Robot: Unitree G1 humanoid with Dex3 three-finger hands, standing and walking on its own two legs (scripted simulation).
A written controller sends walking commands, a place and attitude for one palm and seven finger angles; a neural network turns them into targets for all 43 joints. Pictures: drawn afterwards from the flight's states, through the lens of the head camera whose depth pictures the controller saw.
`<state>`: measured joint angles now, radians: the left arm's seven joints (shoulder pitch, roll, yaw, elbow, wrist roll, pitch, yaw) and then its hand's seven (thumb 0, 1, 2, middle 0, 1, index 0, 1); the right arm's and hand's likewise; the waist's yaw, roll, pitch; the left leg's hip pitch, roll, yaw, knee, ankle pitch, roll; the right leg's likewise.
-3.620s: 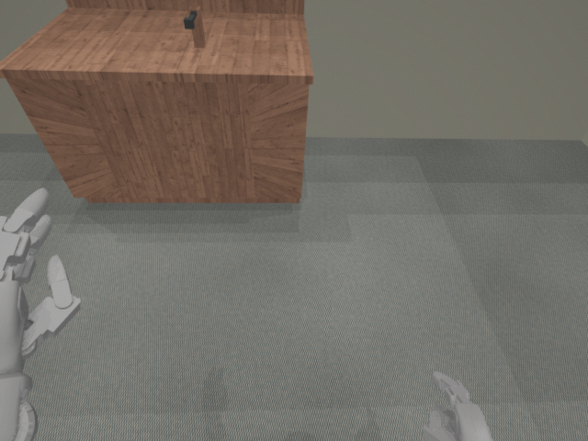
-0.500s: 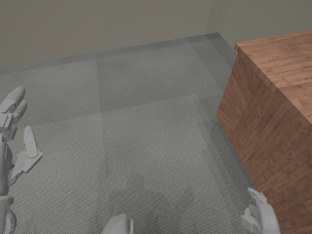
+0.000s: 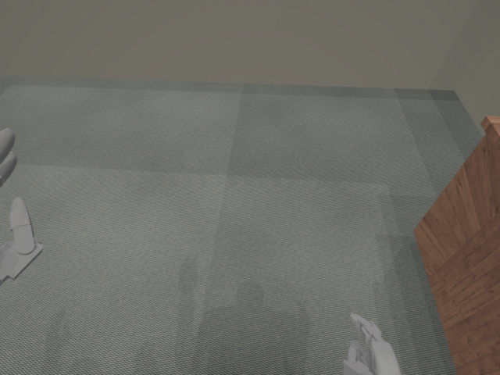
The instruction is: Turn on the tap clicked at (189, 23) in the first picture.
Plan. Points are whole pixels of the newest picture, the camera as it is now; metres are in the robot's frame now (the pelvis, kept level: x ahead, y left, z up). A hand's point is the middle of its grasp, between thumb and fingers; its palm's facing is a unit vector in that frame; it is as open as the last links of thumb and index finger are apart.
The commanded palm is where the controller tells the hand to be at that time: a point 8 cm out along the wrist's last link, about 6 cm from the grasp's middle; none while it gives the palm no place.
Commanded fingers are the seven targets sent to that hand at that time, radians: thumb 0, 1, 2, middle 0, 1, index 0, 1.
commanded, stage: walk to a spot facing it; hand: left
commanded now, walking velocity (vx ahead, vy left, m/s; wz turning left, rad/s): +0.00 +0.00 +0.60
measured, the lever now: out of the picture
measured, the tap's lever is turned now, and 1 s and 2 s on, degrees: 0 0 0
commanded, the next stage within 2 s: turn to face it in 1.62 s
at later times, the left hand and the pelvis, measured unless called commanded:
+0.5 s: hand out of the picture +0.06 +0.27 +0.19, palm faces +0.65 -0.64 -0.41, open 7.4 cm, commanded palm +0.00 +0.30 +0.18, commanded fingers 0.00 0.90 0.90 -0.20 -0.30 -0.20 -0.30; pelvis -0.07 -0.02 -0.01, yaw +17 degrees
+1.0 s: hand out of the picture +0.01 +0.28 +0.17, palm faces +0.77 -0.49 -0.40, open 7.5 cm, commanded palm -0.07 +0.29 +0.18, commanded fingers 0.00 0.90 0.90 -0.20 -0.30 -0.20 -0.30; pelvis -0.05 -0.03 +0.00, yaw +32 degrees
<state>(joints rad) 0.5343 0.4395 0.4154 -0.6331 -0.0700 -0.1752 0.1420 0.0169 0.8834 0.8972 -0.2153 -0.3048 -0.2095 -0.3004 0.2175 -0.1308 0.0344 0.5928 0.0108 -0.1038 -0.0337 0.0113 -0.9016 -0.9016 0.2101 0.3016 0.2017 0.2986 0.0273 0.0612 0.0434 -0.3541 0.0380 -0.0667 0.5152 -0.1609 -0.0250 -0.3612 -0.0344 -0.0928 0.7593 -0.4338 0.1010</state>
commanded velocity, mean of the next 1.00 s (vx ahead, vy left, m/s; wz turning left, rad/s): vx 0.23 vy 0.00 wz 0.46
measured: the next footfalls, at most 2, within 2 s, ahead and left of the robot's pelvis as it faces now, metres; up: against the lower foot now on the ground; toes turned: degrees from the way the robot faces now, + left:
right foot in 0.04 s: +0.04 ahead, -0.12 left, +0.00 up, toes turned -5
left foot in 0.48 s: -0.08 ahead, +0.10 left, +0.00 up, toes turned +24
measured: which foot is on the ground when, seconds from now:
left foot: down 0.00-0.04, up 0.06-0.46, down 0.48-0.90, up 0.92-1.00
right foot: up 0.00-0.02, down 0.04-0.48, up 0.50-0.88, down 0.90-1.00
